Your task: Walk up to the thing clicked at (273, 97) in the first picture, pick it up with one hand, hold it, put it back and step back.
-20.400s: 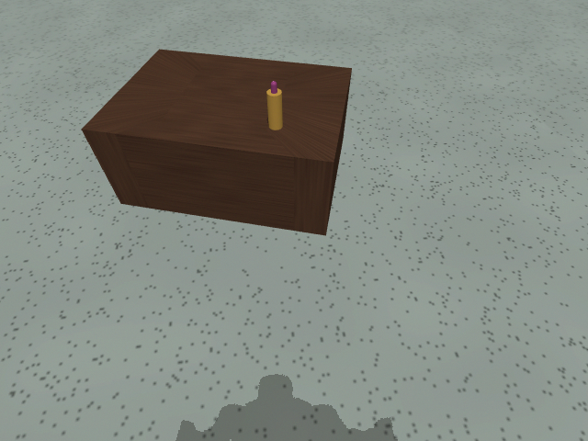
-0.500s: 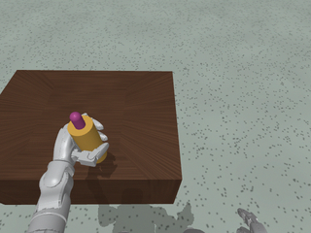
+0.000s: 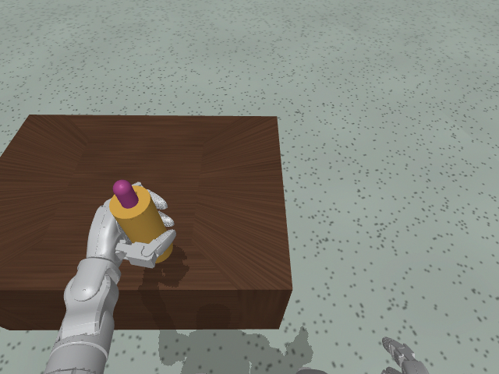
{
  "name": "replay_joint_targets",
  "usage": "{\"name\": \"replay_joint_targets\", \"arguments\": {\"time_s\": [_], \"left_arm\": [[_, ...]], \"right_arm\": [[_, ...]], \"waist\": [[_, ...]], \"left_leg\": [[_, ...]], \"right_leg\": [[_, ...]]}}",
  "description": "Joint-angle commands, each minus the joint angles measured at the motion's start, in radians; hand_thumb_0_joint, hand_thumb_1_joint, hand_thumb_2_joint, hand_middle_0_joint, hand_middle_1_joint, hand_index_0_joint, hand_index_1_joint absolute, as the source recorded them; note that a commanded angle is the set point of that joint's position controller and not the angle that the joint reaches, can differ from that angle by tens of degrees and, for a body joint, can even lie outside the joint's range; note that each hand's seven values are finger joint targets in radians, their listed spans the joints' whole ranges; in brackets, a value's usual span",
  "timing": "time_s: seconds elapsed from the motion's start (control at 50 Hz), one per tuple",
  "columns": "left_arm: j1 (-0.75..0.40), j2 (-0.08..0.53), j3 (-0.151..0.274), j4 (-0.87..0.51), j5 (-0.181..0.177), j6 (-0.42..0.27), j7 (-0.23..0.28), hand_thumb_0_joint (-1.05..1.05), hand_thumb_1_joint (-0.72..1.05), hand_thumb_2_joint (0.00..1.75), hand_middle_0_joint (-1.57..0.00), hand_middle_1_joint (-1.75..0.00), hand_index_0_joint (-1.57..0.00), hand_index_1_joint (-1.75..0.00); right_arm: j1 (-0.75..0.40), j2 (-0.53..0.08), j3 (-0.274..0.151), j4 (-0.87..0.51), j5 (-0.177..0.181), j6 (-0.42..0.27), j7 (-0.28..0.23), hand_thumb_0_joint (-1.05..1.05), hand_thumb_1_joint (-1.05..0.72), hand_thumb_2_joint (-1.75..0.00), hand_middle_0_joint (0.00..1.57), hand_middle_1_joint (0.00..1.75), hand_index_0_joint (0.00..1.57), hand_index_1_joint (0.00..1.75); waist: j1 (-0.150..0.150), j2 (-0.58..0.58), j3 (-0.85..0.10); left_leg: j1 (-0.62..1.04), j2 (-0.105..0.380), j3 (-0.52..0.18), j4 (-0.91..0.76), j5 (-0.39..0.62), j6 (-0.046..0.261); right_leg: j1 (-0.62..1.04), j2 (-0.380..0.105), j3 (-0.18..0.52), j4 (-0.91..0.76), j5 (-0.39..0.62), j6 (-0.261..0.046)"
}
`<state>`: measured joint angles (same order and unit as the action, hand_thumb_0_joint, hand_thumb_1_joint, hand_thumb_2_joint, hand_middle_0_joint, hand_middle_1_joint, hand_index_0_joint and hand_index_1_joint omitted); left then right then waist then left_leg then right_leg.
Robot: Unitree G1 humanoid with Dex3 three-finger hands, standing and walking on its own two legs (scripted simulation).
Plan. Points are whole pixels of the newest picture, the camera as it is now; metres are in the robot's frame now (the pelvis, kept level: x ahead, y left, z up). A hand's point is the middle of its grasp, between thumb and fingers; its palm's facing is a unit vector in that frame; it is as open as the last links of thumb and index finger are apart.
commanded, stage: hold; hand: left
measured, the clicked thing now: (141, 221) +0.33 +0.17 +0.07
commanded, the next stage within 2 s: crouch in 1.20 s
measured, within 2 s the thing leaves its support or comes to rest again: neither
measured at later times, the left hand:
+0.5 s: hand (149, 227) +0.33 +0.16 +0.05, palm faces -0.06 -1.00 -0.01, open 7.6 cm
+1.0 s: hand (147, 227) +0.33 +0.17 +0.05, palm faces -0.06 -1.00 -0.01, open 7.6 cm
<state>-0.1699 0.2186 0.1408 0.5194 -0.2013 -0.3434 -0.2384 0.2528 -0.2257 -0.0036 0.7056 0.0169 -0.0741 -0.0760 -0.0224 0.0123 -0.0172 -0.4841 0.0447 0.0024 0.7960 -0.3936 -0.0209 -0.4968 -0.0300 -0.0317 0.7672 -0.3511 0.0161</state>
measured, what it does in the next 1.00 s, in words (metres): stands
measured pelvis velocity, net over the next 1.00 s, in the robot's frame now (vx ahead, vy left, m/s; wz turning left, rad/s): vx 0.00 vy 0.00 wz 0.00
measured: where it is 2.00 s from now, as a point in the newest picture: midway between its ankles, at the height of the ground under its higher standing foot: outside the picture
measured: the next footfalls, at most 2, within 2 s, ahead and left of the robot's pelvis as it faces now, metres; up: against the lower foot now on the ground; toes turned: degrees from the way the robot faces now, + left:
none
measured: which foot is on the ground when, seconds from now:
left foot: down 0.00-1.00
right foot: down 0.00-1.00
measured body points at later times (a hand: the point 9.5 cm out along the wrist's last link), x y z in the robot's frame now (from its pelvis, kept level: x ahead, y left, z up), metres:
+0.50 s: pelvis +0.00 +0.00 +0.00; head +0.04 +0.00 +0.45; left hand +0.32 +0.22 +0.06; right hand +0.12 -0.25 -0.11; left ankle +0.01 +0.13 -0.71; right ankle +0.02 -0.13 -0.71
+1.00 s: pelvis +0.00 +0.00 +0.00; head +0.03 +0.00 +0.45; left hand +0.33 +0.22 +0.05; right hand +0.12 -0.25 -0.11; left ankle +0.01 +0.13 -0.71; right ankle +0.02 -0.13 -0.71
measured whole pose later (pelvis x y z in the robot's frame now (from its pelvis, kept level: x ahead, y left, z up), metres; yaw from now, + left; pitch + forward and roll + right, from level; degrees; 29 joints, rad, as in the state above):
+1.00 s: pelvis +0.00 +0.00 +0.00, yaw +0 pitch +4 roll -1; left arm -0.18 0.23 0.15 0.53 -0.20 -0.34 -0.25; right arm 0.25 -0.22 -0.01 0.72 0.01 -0.08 -0.08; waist -0.02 0.01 -0.02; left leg -0.47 0.04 0.00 0.79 -0.39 -0.02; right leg -0.48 -0.03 -0.04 0.76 -0.35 0.02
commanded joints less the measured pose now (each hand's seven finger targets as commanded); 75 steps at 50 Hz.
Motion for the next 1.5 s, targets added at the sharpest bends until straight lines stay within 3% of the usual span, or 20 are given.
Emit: {"name": "replay_joint_targets", "arguments": {"time_s": [0.0, 0.02, 0.06, 0.08, 0.16, 0.2, 0.22, 0.26, 0.34, 0.56, 0.62, 0.68, 0.82, 0.9, 0.94, 0.98, 1.14, 1.28, 1.34, 1.48], "left_arm": [[-0.382, 0.186, 0.103, -0.302, -0.043, -0.105, -0.004, 0.0, 0.47, 1.36, -1.31, -1.52, -1.34, -1.5], [-0.346, 0.134, 0.065, -0.236, -0.047, -0.098, -0.009, 0.0, 0.47, 1.37, -1.32, -1.53, -1.35, -1.52], [-0.396, 0.196, 0.116, -0.297, -0.044, -0.115, -0.009, 0.0, 0.5, 1.38, -1.32, -1.52, -1.35, -1.51], [-0.331, 0.152, 0.076, -0.239, -0.039, -0.105, -0.016, 0.0, 0.49, 1.37, -1.33, -1.53, -1.35, -1.51], [-0.367, 0.166, 0.079, -0.322, -0.047, -0.118, -0.022, 0.0, 0.47, 1.37, -1.33, -1.54, -1.36, -1.52], [-0.338, 0.119, 0.038, -0.284, -0.053, -0.108, -0.025, 0.0, 0.44, 1.35, -1.33, -1.53, -1.36, -1.52], [-0.416, 0.187, 0.083, -0.398, -0.054, -0.121, -0.018, 0.0, 0.44, 1.35, -1.32, -1.52, -1.34, -1.5], [-0.383, 0.155, 0.057, -0.35, -0.05, -0.108, -0.012, 0.0, 0.43, 1.35, -1.3, -1.51, -1.33, -1.5], [-0.389, 0.179, 0.09, -0.35, -0.05, -0.106, 0.0, 0.0, 0.42, 1.35, -1.3, -1.51, -1.33, -1.5], [-0.366, 0.14, 0.05, -0.304, -0.044, -0.093, -0.009, 0.0, 0.39, 1.35, -1.3, -1.51, -1.32, -1.5], [-0.368, 0.173, 0.089, -0.312, -0.043, -0.103, -0.003, 0.0, 0.42, 1.34, -1.29, -1.5, -1.32, -1.49], [-0.376, 0.169, 0.075, -0.36, -0.039, -0.118, -0.001, 0.0, 0.42, 1.34, -1.29, -1.51, -1.32, -1.5], [-0.385, 0.182, 0.092, -0.335, -0.04, -0.106, 0.003, 0.0, 0.41, 1.35, -1.29, -1.51, -1.31, -1.49], [-0.393, 0.134, 0.037, -0.298, -0.04, -0.101, -0.019, 0.0, 0.43, 1.35, -1.29, -1.5, -1.31, -1.49], [-0.387, 0.17, 0.077, -0.285, -0.041, -0.104, -0.019, 0.0, 0.42, 1.34, -1.3, -1.51, -1.33, -1.5], [-0.402, 0.153, 0.05, -0.311, -0.04, -0.102, -0.025, 0.0, 0.41, 1.34, -1.31, -1.52, -1.34, -1.5], [-0.383, 0.173, 0.094, -0.296, -0.045, -0.103, 0.001, 0.0, 0.4, 1.34, -1.31, -1.51, -1.33, -1.5], [-0.412, 0.167, 0.071, -0.357, -0.04, -0.109, -0.004, 0.0, 0.51, 1.4, -1.31, -1.5, -1.33, -1.5], [-0.435, 0.129, 0.033, -0.291, -0.037, -0.105, -0.007, 0.0, 0.55, 1.27, -1.39, -1.45, -1.4, -1.44], [-0.583, 0.13, 0.056, -0.044, -0.024, -0.166, -0.025, 0.0, 0.44, 1.25, -1.36, -1.45, -1.38, -1.43]], "right_arm": [[-0.025, -0.136, -0.043, -0.109, -0.004, -0.036, -0.012, 0.0, -0.88, -0.9, 0.2, 0.3, 0.2, 0.3], [-0.024, -0.133, -0.039, -0.111, -0.005, -0.037, -0.01, 0.0, -0.88, -0.9, 0.2, 0.3, 0.2, 0.3], [-0.028, -0.139, -0.048, -0.109, -0.005, -0.037, -0.011, 0.0, -0.88, -0.9, 0.2, 0.3, 0.2, 0.3], [-0.024, -0.13, -0.041, -0.112, -0.007, -0.036, -0.012, 0.0, -0.88, -0.9, 0.2, 0.3, 0.2, 0.3], [-0.028, -0.138, -0.048, -0.117, -0.003, -0.041, -0.008, 0.0, -0.89, -0.9, 0.2, 0.3, 0.2, 0.3], [-0.025, -0.137, -0.042, -0.126, -0.002, -0.043, -0.007, 0.0, -0.89, -0.9, 0.2, 0.3, 0.2, 0.3], [-0.03, -0.142, -0.046, -0.123, -0.001, -0.043, -0.008, 0.0, -0.89, -0.9, 0.2, 0.3, 0.2, 0.3], [-0.019, -0.135, -0.041, -0.12, -0.001, -0.042, -0.012, 0.0, -0.89, -0.9, 0.2, 0.3, 0.2, 0.3], [-0.026, -0.135, -0.041, -0.109, -0.001, -0.043, -0.015, 0.0, -0.89, -0.9, 0.2, 0.3, 0.2, 0.3], [-0.028, -0.131, -0.044, -0.111, -0.002, -0.045, -0.01, 0.0, -0.89, -0.9, 0.2, 0.3, 0.2, 0.3], [-0.038, -0.135, -0.047, -0.112, -0.002, -0.042, -0.011, 0.0, -0.88, -0.9, 0.2, 0.3, 0.2, 0.3], [-0.04, -0.13, -0.042, -0.118, -0.004, -0.046, -0.008, 0.0, -0.89, -0.9, 0.2, 0.3, 0.2, 0.3], [-0.013, -0.133, -0.044, -0.099, -0.006, -0.043, -0.014, 0.0, -0.89, -0.9, 0.2, 0.3, 0.2, 0.3], [-0.017, -0.139, -0.046, -0.099, -0.008, -0.043, -0.012, 0.0, -0.88, -0.9, 0.2, 0.3, 0.2, 0.3], [-0.017, -0.137, -0.047, -0.1, -0.006, -0.042, -0.011, 0.0, -0.89, -0.9, 0.2, 0.3, 0.2, 0.3], [-0.019, -0.133, -0.045, -0.107, -0.007, -0.045, -0.007, 0.0, -0.88, -0.9, 0.2, 0.3, 0.2, 0.3], [-0.032, -0.134, -0.044, -0.118, -0.002, -0.044, -0.004, 0.0, -0.89, -0.9, 0.2, 0.3, 0.2, 0.3], [-0.023, -0.126, -0.04, -0.115, -0.005, -0.046, -0.005, 0.0, -0.88, -0.9, 0.2, 0.3, 0.2, 0.3], [-0.031, -0.133, -0.041, -0.114, -0.003, -0.051, -0.004, 0.0, -0.86, -0.89, 0.2, 0.3, 0.2, 0.3], [-0.015, -0.15, -0.052, -0.09, -0.018, -0.069, 0.013, 0.0, -0.86, -0.89, 0.2, 0.3, 0.2, 0.3]], "waist": [[0.004, 0.02, -0.304], [-0.012, -0.007, -0.26], [0.003, 0.028, -0.306], [-0.003, 0.001, -0.293], [0.002, 0.034, -0.318], [-0.011, 0.015, -0.323], [0.002, 0.048, -0.333], [-0.007, 0.032, -0.319], [-0.003, 0.027, -0.299], [-0.013, 0.005, -0.29], [0.002, 0.0, -0.277], [0.003, 0.037, -0.293], [-0.01, 0.019, -0.331], [-0.021, 0.018, -0.284], [-0.007, 0.021, -0.304], [-0.009, 0.031, -0.312], [0.004, 0.012, -0.293], [-0.006, 0.03, -0.323], [-0.03, 0.008, -0.242], [-0.062, -0.018, -0.228]], "left_leg": [[0.108, -0.035, 0.008, -0.115, 0.213, 0.023], [0.097, -0.032, 0.005, -0.116, 0.202, 0.024], [0.106, -0.038, 0.011, -0.11, 0.203, 0.024], [0.097, -0.036, 0.009, -0.108, 0.206, 0.026], [0.114, -0.036, 0.008, -0.114, 0.201, 0.021], [0.124, -0.031, 0.002, -0.11, 0.226, 0.019], [0.132, -0.032, 0.003, -0.117, 0.217, 0.018], [0.126, -0.033, 0.002, -0.113, 0.231, 0.019], [0.126, -0.034, 0.002, -0.12, 0.215, 0.02], [0.124, -0.038, 0.01, -0.115, 0.244, 0.026], [0.103, -0.041, 0.012, -0.124, 0.187, 0.028], [0.118, -0.039, 0.009, -0.13, 0.192, 0.022], [0.132, -0.036, 0.008, -0.107, 0.28, 0.025], [0.133, -0.031, 0.004, -0.114, 0.262, 0.022], [0.128, -0.035, 0.003, -0.114, 0.247, 0.022], [0.124, -0.038, 0.007, -0.115, 0.231, 0.024], [0.109, -0.033, 0.003, -0.124, 0.216, 0.022], [0.125, -0.037, 0.008, -0.114, 0.245, 0.023], [0.097, -0.033, 0.003, -0.131, 0.162, 0.026], [-0.023, -0.024, -0.018, -0.045, 0.061, 0.029]], "right_leg": [[0.147, 0.028, -0.001, -0.106, 0.229, -0.026], [0.12, 0.031, -0.004, -0.103, 0.217, -0.025], [0.14, 0.025, 0.002, -0.106, 0.223, -0.025], [0.14, 0.027, 0.001, -0.104, 0.223, -0.024], [0.143, 0.028, -0.002, -0.1, 0.215, -0.028], [0.143, 0.032, -0.006, -0.093, 0.231, -0.029], [0.141, 0.032, -0.004, -0.096, 0.225, -0.03], [0.142, 0.032, -0.006, -0.099, 0.238, -0.029], [0.145, 0.031, -0.005, -0.109, 0.224, -0.027], [0.151, 0.025, -0.003, -0.116, 0.266, -0.022], [0.147, 0.023, -0.003, -0.125, 0.209, -0.023], [0.151, 0.027, -0.005, -0.114, 0.207, -0.027], [0.18, 0.024, -0.001, -0.103, 0.303, -0.023], [0.133, 0.028, -0.006, -0.102, 0.278, -0.027], [0.148, 0.027, -0.009, -0.107, 0.257, -0.028], [0.153, 0.025, -0.004, -0.114, 0.249, -0.027], [0.152, 0.031, -0.014, -0.111, 0.225, -0.028], [0.171, 0.027, -0.005, -0.11, 0.263, -0.026], [0.109, 0.03, -0.008, -0.118, 0.186, -0.026], [-0.065, 0.029, -0.012, -0.028, 0.103, -0.028]]}}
